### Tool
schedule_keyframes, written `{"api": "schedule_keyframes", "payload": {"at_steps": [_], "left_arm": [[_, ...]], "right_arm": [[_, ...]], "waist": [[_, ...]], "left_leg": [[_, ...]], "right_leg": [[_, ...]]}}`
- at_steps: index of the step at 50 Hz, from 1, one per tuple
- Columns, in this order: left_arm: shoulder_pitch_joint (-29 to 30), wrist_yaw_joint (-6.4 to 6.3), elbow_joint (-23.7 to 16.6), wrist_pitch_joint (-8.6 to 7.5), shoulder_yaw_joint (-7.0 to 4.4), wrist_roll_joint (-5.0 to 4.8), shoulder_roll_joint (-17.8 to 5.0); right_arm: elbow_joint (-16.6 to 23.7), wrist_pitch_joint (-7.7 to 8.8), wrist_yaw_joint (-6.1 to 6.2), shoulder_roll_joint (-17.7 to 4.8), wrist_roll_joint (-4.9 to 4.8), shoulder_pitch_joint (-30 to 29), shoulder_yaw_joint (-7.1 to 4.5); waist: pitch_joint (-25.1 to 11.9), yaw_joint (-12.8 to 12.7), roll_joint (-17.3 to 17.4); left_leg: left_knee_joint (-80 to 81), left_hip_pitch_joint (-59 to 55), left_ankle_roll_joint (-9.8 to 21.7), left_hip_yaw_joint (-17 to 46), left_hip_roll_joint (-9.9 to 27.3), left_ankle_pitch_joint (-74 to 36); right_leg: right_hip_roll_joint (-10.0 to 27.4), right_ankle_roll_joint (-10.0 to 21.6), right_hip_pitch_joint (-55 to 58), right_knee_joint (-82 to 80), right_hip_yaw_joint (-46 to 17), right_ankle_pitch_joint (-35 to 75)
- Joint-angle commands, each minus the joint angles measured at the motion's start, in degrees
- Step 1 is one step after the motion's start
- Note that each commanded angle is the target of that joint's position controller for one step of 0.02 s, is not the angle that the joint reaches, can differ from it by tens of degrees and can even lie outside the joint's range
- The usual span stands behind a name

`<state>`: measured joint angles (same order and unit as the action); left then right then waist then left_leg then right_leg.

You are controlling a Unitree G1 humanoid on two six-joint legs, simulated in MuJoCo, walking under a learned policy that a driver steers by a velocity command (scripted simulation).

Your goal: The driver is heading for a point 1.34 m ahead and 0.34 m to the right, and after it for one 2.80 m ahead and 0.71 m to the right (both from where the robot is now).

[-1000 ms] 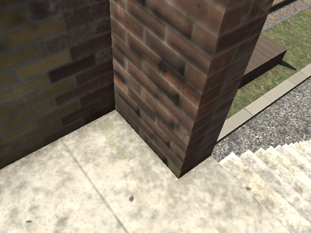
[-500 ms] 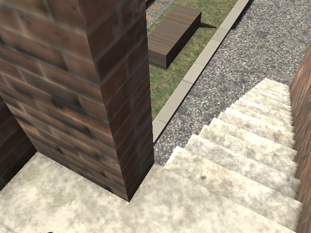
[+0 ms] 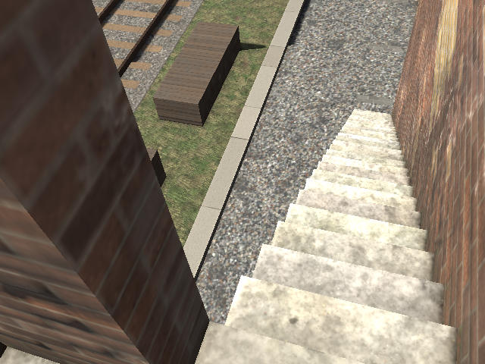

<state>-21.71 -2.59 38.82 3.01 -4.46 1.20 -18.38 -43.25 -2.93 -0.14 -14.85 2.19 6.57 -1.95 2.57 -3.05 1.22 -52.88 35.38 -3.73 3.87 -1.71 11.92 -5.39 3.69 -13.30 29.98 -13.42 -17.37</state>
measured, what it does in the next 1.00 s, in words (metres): walks ahead, turning right: left foot, then right foot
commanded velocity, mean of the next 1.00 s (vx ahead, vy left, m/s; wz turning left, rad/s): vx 0.12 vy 0.01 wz -0.47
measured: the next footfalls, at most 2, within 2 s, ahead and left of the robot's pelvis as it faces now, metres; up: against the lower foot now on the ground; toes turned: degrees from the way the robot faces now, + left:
left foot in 0.12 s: +0.13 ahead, +0.14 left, +0.00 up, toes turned -10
right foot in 0.58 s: +0.11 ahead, -0.10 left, +0.00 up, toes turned -20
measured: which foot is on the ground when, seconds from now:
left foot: up 0.00-0.10, down 0.12-0.58, up 0.60-1.00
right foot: down 0.00-0.12, up 0.14-0.56, down 0.58-1.00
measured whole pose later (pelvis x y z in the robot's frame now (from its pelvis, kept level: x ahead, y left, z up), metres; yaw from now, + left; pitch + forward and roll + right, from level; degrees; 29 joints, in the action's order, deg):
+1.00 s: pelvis +0.11 -0.01 +0.00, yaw -25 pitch +0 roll -1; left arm -17.4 0.9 41.9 -0.1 0.0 0.9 -9.7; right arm -43.4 -6.0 1.7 -13.8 1.3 10.9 -2.1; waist 1.8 -0.2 2.3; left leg -36.3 18.6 2.0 0.5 0.9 19.1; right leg -6.6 4.4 -11.3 24.3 -3.5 -12.2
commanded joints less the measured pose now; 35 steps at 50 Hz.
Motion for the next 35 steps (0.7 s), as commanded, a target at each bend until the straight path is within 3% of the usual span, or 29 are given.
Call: {"api": "schedule_keyframes", "payload": {"at_steps": [1, 2, 3, 4, 5, 6, 7, 8, 9, 10, 12, 13, 14, 16, 18, 21, 22, 24, 26, 27, 28, 29, 30, 31, 32, 33, 34, 35], "left_arm": [[0.46, 0.04, -5.84, 0.1, -2.83, 0.6, -9.73], [1.6, 0.53, -6.21, -0.49, -2.57, 0.63, -9.09], [3.9, 0.88, -7.01, -0.76, -2.53, 0.52, -8.9], [5.67, 0.94, -7.66, -1.19, -2.59, -0.23, -8.62], [6.14, 1.2, -8.06, -1.67, -2.08, -1.21, -7.04], [0.88, 1.65, -7.79, -1.99, -0.8, -1.45, -2.26], [-5.72, 1.3, -8.86, -1.53, -0.55, -2.46, 0.17], [-5.68, 0.12, -6.93, -1.03, -1.75, -0.73, -4.87], [0.65, 0.73, -7.01, -0.34, -2.49, 0.62, -6.26], [3.81, 1.46, -7.34, 0.21, -2.7, 0.62, -5.93], [5.6, 2.36, -7.18, 1.57, -2.81, -0.05, -5.7], [1.72, 3.78, -6.75, 1.38, -2.25, 0.93, -5.17], [5.58, 4.73, -8.02, 1.16, -1.72, 0.39, -3.62], [9.07, 5.24, -8.71, 1.38, -1.51, 0.53, -3.2], [11.04, 4.91, -8.78, 1.37, -0.9, 0.87, -1.54], [14.27, 4.68, -9.75, 1.78, -0.05, 0.63, 0.34], [11.85, 5.61, -8.42, 1.45, 0.42, -0.34, 0.1], [13.7, 6.38, -9.02, 1.4, 0.77, -1.29, 0.65], [13.69, 6.28, -9.74, 1.2, 0.77, -2.0, 0.44], [9.71, 6.33, -8.9, 1.12, 0.48, -1.93, 0.56], [5.69, 5.96, -7.29, 1.06, -0.21, -1.49, -0.24], [0.95, 4.98, -6.77, -0.48, -1.07, -0.69, -3.14], [-0.21, 4.49, -10.11, -1.63, -2.65, -0.54, -12.36], [-3.07, 3.73, -7.75, -2.0, -2.82, -0.58, -10.14], [-0.57, 3.1, -7.07, -2.25, -1.66, -0.51, -6.87], [3.0, 2.77, -6.6, -2.6, -0.88, -0.43, -4.15], [6.79, 2.43, -6.9, -2.88, -0.12, -0.47, -1.87], [7.84, 2.34, -6.68, -3.54, 1.05, -1.29, 0.79]], "right_arm": [[6.13, 1.69, 0.53, -3.19, -1.07, -3.86, -0.39], [5.73, 1.8, 1.37, -3.76, -2.37, -2.01, -0.75], [5.35, 1.96, 1.82, -4.64, -2.84, 0.23, -1.09], [4.77, 2.28, 2.35, -5.82, -2.64, 3.19, -1.52], [4.07, 2.66, 2.96, -6.38, -1.82, 6.68, -1.8], [4.82, 3.05, 3.55, -10.34, -0.7, 8.05, -2.48], [6.95, 2.5, 3.01, -15.41, -1.43, 4.8, -3.15], [7.51, 2.2, 2.38, -12.2, -2.38, 5.26, -2.98], [8.36, 2.73, 2.09, -6.46, -2.58, 3.87, -1.41], [8.76, 2.78, 2.1, -4.46, -2.34, 1.93, -0.68], [9.46, 3.2, 2.91, -5.25, -1.81, 2.14, -1.28], [8.26, 3.88, 1.68, -7.61, -0.87, 8.0, -2.06], [8.94, 3.74, 2.28, -7.96, -0.31, 6.26, -2.44], [9.19, 4.56, 2.99, -8.36, -0.68, 8.25, -2.55], [8.33, 5.71, 3.31, -7.91, -0.53, 10.88, -2.71], [8.01, 6.04, 3.28, -8.23, -0.42, 12.56, -2.82], [9.35, 5.32, 2.95, -8.21, 0.81, 9.86, -2.57], [9.91, 4.19, 2.77, -10.04, 0.91, 7.75, -3.23], [9.53, 3.22, 2.88, -11.7, 0.34, 8.97, -3.94], [9.82, 2.85, 3.15, -12.2, 0.24, 8.16, -4.07], [9.73, 2.78, 2.94, -10.58, 0.96, 8.53, -3.79], [9.42, 2.83, 2.12, -7.1, 1.12, 10.17, -3.12], [14.1, 2.3, 1.93, -2.8, 0.87, 6.37, -1.6], [14.02, 1.83, 2.0, -7.66, 0.66, 4.68, -2.76], [12.5, 1.55, 1.69, -8.02, -0.73, 5.04, -3.19], [10.38, 1.41, 1.76, -8.15, -1.15, 4.99, -3.06], [8.43, 1.37, 1.6, -7.89, -0.87, 6.56, -3.04], [6.74, 0.64, 1.11, -7.64, -0.13, 8.21, -2.96]], "waist": [[-4.05, 0.12, -11.02], [-3.78, 0.87, -12.35], [-3.32, 2.14, -12.94], [-2.82, 3.37, -13.26], [-3.19, 5.3, -10.65], [-8.32, 3.45, 1.61], [-13.07, -0.79, 16.52], [-12.71, 1.1, 12.37], [-9.86, 2.55, 6.49], [-6.71, 2.42, 4.6], [-4.42, 2.95, 8.1], [-11.16, 3.05, 11.14], [-6.53, 3.92, 13.65], [-3.66, 4.02, 8.78], [-1.35, 4.23, 5.37], [-1.53, 4.93, 7.78], [-4.08, 4.91, 10.89], [-3.69, 5.09, 13.11], [-3.77, 4.9, 11.22], [-3.55, 2.91, 9.83], [-5.12, 1.62, 5.03], [-5.28, -1.28, -10.29], [-3.93, -0.64, -21.41], [-5.96, -2.93, -14.77], [-3.42, -0.27, -12.72], [-1.95, 1.5, -7.85], [-2.47, 3.53, -6.95], [-3.25, 4.23, -7.48]], "left_leg": [[8.15, -0.38, -0.01, 0.52, -1.38, 4.35], [12.03, -5.71, -0.21, 0.67, -1.32, 4.62], [17.38, -10.5, 0.24, 0.67, -1.64, 4.78], [25.31, -15.72, 0.89, 0.37, -1.69, 0.89], [33.67, -23.72, 2.01, 0.88, -0.03, -6.06], [34.88, -32.75, 5.49, 10.97, 12.83, -9.97], [33.58, -38.86, 13.93, 28.46, 24.97, -28.79], [33.6, -35.42, 17.87, 29.28, 25.5, -29.71], [32.11, -31.3, 16.77, 22.29, 22.49, -26.02], [32.42, -28.23, 15.0, 15.29, 18.55, -22.96], [32.44, -26.87, 13.45, 8.64, 14.99, -22.91], [37.19, -30.09, 9.77, 13.62, 14.25, 22.06], [39.14, -28.77, 9.2, 14.22, 14.73, 24.86], [39.16, -27.77, 11.83, 13.3, 16.07, 22.44], [37.82, -28.09, 13.02, 9.19, 16.83, 11.88], [35.3, -27.38, 14.12, 3.81, 18.21, -3.34], [35.42, -26.06, 14.5, 1.56, 16.14, -3.35], [33.37, -21.93, 13.72, -1.71, 15.9, -4.0], [30.77, -20.43, 12.85, -0.98, 17.66, -2.42], [26.61, -16.6, 11.44, -3.04, 16.82, 0.7], [19.14, -12.01, 9.59, -5.39, 13.99, 5.65], [3.8, -3.65, 5.92, -11.4, 9.63, 16.33], [-9.45, 11.3, 2.72, -9.57, 1.97, 29.43], [-14.8, 8.94, 3.68, -1.19, 3.16, 28.08], [-16.23, 8.9, 4.15, -0.85, 4.08, 23.7], [-13.71, 6.27, 4.26, -0.79, 5.85, 16.77], [-11.23, 2.43, 3.93, -1.08, 6.38, 11.87], [-9.86, -0.11, 3.36, -2.21, 6.19, 8.89]], "right_leg": [[13.19, 7.53, 7.29, -0.16, -14.13, 39.71], [12.66, 6.68, 5.2, -0.68, -15.29, 37.92], [11.74, 5.36, 3.46, -0.55, -16.47, 34.8], [9.91, 3.46, 1.86, 0.32, -16.71, 30.71], [7.98, 1.01, -1.65, 3.57, -16.41, 23.61], [4.02, -1.44, -5.12, 15.08, -8.87, 6.6], [-5.82, -3.39, -15.19, 23.84, 1.79, -25.7], [-1.4, -4.42, -16.65, 34.76, 4.37, -22.56], [-0.77, -3.94, -16.87, 39.3, 4.0, -17.58], [0.18, -4.41, -17.35, 40.87, 4.2, -13.67], [0.77, -5.49, -18.64, 45.01, 6.83, -8.15], [2.53, -3.04, -21.15, 43.36, 6.48, -4.0], [0.72, -2.78, -24.87, 45.0, 6.73, -1.33], [1.0, -3.29, -27.25, 45.89, 7.62, -1.28], [1.86, -4.07, -28.3, 42.39, 8.74, -1.55], [3.27, -4.92, -25.08, 32.96, 12.01, -5.37], [3.57, -5.29, -18.94, 24.7, 13.01, -6.23], [3.45, -4.49, -10.73, 15.45, 16.56, -8.79], [2.88, -2.99, -5.34, 8.12, 18.68, -4.24], [2.03, -2.44, 0.34, 3.04, 19.23, -1.07], [-0.22, -1.91, 7.35, 0.88, 18.62, -0.34], [8.61, -0.96, 14.24, -9.47, 4.37, -2.87], [26.58, 6.01, 14.3, -17.68, -26.39, 3.42], [28.25, 13.73, 11.65, -16.47, -26.9, 11.28], [26.08, 14.65, 10.34, -14.91, -20.83, 14.54], [22.12, 12.52, 7.49, -14.46, -12.97, 18.44], [18.15, 9.81, 6.49, -14.23, -8.01, 24.04], [15.86, 8.67, 6.85, -13.01, -4.07, 35.22]]}}
Keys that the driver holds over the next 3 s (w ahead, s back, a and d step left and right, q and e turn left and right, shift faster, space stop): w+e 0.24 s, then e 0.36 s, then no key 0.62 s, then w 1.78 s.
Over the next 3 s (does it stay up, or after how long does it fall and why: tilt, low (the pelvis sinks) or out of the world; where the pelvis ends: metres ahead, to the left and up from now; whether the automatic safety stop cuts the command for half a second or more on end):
stays up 0.85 -0.16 -0.41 its command is cut before an obstacle after 2.4 s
